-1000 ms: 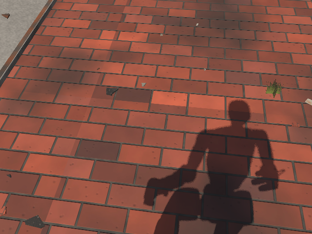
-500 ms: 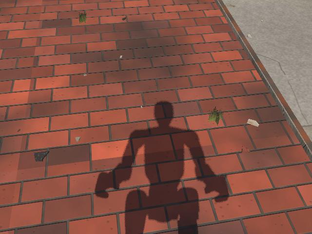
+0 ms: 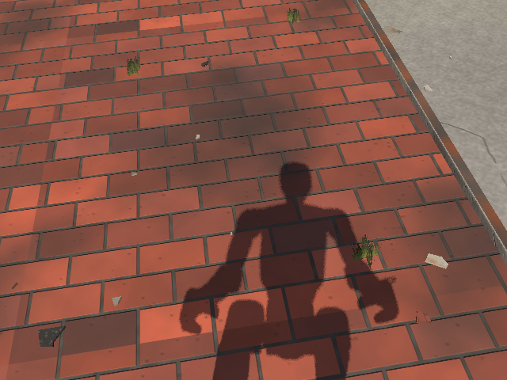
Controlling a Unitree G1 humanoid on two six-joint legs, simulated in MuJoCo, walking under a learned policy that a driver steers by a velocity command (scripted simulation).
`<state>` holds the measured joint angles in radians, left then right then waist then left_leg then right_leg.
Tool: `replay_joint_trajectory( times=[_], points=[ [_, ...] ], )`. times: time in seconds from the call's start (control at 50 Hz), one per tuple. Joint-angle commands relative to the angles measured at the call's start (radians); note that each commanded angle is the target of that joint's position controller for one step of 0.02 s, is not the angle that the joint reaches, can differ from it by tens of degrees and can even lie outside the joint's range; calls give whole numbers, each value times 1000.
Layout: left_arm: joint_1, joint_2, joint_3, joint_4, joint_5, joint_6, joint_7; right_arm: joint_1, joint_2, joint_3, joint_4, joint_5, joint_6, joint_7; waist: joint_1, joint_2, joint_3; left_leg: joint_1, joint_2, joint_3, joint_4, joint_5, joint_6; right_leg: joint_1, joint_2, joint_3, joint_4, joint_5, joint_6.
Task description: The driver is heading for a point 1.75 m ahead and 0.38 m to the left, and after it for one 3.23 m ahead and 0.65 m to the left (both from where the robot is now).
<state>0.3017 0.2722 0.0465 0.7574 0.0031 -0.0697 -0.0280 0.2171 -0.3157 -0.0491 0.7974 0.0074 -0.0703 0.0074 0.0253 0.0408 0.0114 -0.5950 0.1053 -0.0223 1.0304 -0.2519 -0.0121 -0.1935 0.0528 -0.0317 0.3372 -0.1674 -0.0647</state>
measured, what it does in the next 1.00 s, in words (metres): walks ahead: left foot, then right foot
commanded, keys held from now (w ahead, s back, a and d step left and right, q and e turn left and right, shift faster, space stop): w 0.72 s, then w+q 0.28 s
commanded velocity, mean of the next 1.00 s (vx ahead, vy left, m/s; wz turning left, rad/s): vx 0.50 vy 0.00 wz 0.06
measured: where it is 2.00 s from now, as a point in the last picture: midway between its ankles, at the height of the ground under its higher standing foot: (263, 277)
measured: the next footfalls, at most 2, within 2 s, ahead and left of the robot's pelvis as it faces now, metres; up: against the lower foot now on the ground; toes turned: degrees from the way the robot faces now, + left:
left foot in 0.30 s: +0.33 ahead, +0.16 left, +0.00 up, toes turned +2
right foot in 0.82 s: +0.63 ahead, -0.09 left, +0.00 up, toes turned +0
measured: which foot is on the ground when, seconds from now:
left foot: up 0.00-0.28, down 0.30-0.84, up 0.86-1.00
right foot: down 0.00-0.32, up 0.34-0.80, down 0.82-1.00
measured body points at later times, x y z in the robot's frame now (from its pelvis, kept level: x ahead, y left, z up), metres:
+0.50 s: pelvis +0.27 +0.07 +0.00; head +0.30 +0.09 +0.45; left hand +0.38 +0.35 -0.12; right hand +0.36 -0.20 -0.11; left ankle +0.29 +0.16 -0.75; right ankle +0.29 -0.10 -0.67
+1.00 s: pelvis +0.55 +0.01 +0.00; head +0.57 +0.00 +0.44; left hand +0.63 +0.29 -0.11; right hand +0.64 -0.27 -0.14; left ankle +0.49 +0.16 -0.66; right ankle +0.59 -0.08 -0.75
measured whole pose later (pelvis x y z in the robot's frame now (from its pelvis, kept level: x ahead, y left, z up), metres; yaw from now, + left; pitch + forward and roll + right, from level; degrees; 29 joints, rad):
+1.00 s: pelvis +0.55 +0.01 +0.00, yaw +6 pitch +1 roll -1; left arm 0.21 0.25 0.05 0.82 0.01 -0.10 -0.02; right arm 0.29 -0.31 -0.06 0.89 0.03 -0.05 0.00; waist 0.00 0.05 0.04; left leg -0.48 0.07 -0.06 1.13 -0.32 0.03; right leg -0.25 0.01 -0.11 0.41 -0.17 -0.04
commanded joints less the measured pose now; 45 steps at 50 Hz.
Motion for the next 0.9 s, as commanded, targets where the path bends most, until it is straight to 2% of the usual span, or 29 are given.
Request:
replay_joint_trajectory(
  times=[0.02, 0.1, 0.18, 0.24, 0.26, 0.28, 0.3, 0.32, 0.34, 0.36, 0.38, 0.4, 0.42, 0.46, 0.5, 0.54, 0.62, 0.7, 0.76, 0.78, 0.8, 0.82, 0.84, 0.86, 0.88, 0.9],
  points=[
    [-45, 146, 38, -52, -3, -27, 9, -9, -40, -8, -58, -9, 0, -3, -29, -100, 8, -76, 37, -32, -127, 152, -18, 27, -263, 201, -207, 194, -185],
    [17, 174, 45, -11, -13, -19, 22, -153, -17, 6, -91, -1, -13, 15, 22, -93, 39, -14, -3, -2, -371, 341, -11, 31, -236, 121, -215, 173, -147],
    [86, 191, 51, 40, -24, -4, 26, -249, -34, 6, -130, 8, -20, 34, 47, -93, 63, -23, -23, -10, -477, 320, 18, 146, -288, 135, -175, 164, -133],
    [90, 204, 57, 63, -26, 12, 32, -232, -59, -2, -135, 6, -25, 43, 19, -110, 42, 32, -45, 5, -522, 209, 55, 232, -316, 144, -99, 283, -106],
    [76, 210, 58, 64, -26, 18, 34, -175, -77, -11, -121, 4, -27, 41, -17, -118, 7, 125, -72, 33, -541, 183, 73, 239, -301, 127, -26, 425, -90],
    [71, 195, 52, 64, -22, 23, 36, -47, -114, -33, -81, 1, -26, 34, -80, -105, -75, 309, -100, 61, -558, 187, 100, 212, -252, 87, 129, 550, -66],
    [79, 153, 32, 46, -5, 24, 40, 125, -177, -55, -43, -7, -24, 24, -145, -44, -218, 597, 12, -54, -510, 239, 153, 58, -199, 43, 389, 412, -30],
    [197, 43, -3, 24, -3, 4, 31, 212, -271, -79, -25, -12, -14, 21, -110, 204, -355, 968, 248, -512, -581, 32, 315, -360, -26, 3, 777, -65, 51],
    [155, 98, 8, 40, -12, -16, 28, 229, -184, -54, -24, 3, -12, 24, -141, 191, -380, 980, 269, -698, -708, -101, 317, -485, -15, 146, 903, -411, 46],
    [70, 167, 29, 13, -40, -29, 21, 156, -148, -39, -32, 4, -13, 23, -130, 128, -226, 860, 245, -567, -731, -143, 271, -570, -71, 150, 948, -356, 31],
    [10, 162, 27, -1, -42, -32, 23, 85, -127, -32, -46, 0, -13, 22, -104, 61, -135, 722, 208, -451, -750, -85, 245, -560, -123, 116, 911, -265, 26],
    [-24, 153, 29, -6, -27, -30, 27, 33, -98, -25, -49, -7, -14, 24, -78, 27, -64, 596, 170, -365, -783, 0, 237, -532, -154, 101, 849, -197, 31],
    [-7, 141, 33, 0, -20, -20, 30, 3, -75, -17, -53, -18, -20, 25, -43, 55, -46, 512, 140, -305, -812, 71, 227, -467, -183, 109, 805, -145, 34],
    [29, 104, 28, 17, -16, 1, 31, -12, -69, -18, -45, -15, -30, 27, -14, 66, -43, 434, 114, -235, -861, 155, 240, -399, -192, 100, 766, -101, 52],
    [-8, 91, 26, 5, -10, 11, 35, 2, -91, -25, -27, -12, -37, 20, -11, 44, -16, 415, 113, -183, -894, 220, 254, -433, -199, 95, 697, -37, 71],
    [-79, 85, 24, -16, -5, 9, 35, 31, -104, -28, -8, -11, -34, 10, -28, 22, 6, 436, 108, -143, -909, 263, 251, -479, -202, 94, 585, 64, 85],
    [-210, 54, 10, -44, -9, -6, 20, 83, -124, -31, 24, 0, -24, -3, -73, 18, 34, 456, 75, -58, -918, 265, 216, -436, -168, 59, 339, 248, 86],
    [-317, 60, 6, -81, -19, -15, 0, 154, -139, -37, 69, 9, -6, -7, -108, 14, 65, 555, 120, -62, -885, 252, 212, -440, -142, 53, 224, 246, 69],
    [-325, 86, 14, -97, -17, -24, -12, 163, -148, -44, 88, 17, 10, -14, -82, 22, 63, 628, 158, -100, -813, 326, 192, -404, -127, 64, 168, 146, 36],
    [-287, 101, 20, -88, -16, -28, -12, 153, -157, -47, 88, 18, 16, -15, -57, 33, 44, 635, 157, -110, -770, 398, 183, -340, -111, 53, 155, 109, 25],
    [-196, 125, 34, -63, -13, -31, -9, 128, -160, -47, 84, 19, 20, -17, 0, 34, -7, 617, 128, -93, -670, 530, 166, -201, -83, 27, 122, 102, 7],
    [-37, 178, 60, -17, -8, -33, 2, 127, -128, -35, 77, 10, 22, -17, 68, 11, -122, 533, 67, -57, -480, 548, 135, 49, -97, 34, 138, 125, -23],
    [138, 257, 80, 7, 4, -28, 14, 145, -55, -8, 48, -20, 20, -17, 118, -133, -295, 325, -20, -4, -148, 228, 92, 355, -305, 255, 171, 133, -80],
    [148, 293, 85, 24, 6, -20, 8, 276, 36, 15, 45, 5, -1, -11, 46, -397, -393, -21, -167, -30, 134, -336, 47, 596, -480, 685, 30, -105, -212],
    [119, 184, 59, 9, -2, -21, 9, 205, -90, -14, 61, 30, -12, -9, 86, -245, -304, -112, -108, -127, 235, -325, 50, 515, -448, 670, -29, -243, -174],
    [51, 144, 46, 3, -5, -25, 13, 119, -128, -29, 34, 44, -17, -8, 77, -195, -170, -154, -65, -108, 238, -226, 60, 391, -421, 517, -50, -224, -133]
  ],
)
Velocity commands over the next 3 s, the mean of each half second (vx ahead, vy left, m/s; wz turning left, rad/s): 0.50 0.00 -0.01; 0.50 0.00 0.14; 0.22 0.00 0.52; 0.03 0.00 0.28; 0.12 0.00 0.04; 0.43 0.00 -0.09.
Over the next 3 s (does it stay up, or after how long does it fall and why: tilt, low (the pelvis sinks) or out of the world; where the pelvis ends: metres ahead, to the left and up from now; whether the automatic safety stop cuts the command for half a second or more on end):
stays up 1.01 0.22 -0.01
